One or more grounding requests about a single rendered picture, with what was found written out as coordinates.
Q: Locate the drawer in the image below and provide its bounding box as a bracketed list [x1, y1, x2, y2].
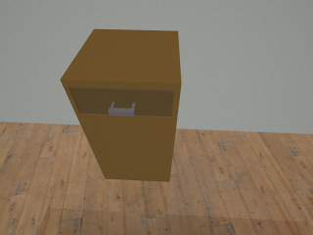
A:
[70, 87, 174, 117]

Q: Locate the handle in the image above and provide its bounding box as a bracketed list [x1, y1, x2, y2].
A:
[108, 102, 136, 117]

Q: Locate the cabinet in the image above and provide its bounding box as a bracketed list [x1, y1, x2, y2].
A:
[60, 28, 182, 182]

